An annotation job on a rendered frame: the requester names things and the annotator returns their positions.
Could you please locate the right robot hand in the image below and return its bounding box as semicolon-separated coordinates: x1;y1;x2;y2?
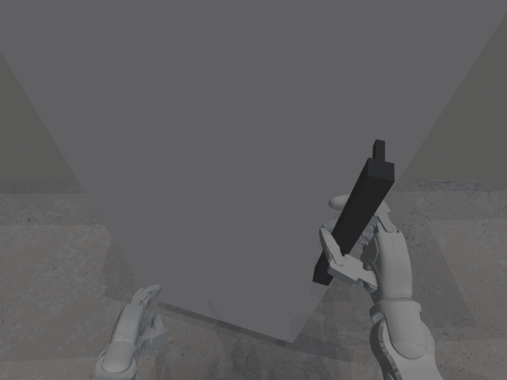
319;194;413;304

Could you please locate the left robot hand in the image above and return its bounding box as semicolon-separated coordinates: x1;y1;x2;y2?
109;284;167;357

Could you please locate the robot right forearm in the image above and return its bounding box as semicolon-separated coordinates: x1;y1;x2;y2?
369;298;443;380

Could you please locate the robot left forearm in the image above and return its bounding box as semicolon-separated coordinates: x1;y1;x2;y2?
90;340;138;380

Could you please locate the handle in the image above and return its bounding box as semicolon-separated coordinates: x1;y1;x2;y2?
313;139;395;286

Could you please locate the fridge door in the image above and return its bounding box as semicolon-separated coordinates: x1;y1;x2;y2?
0;0;507;344

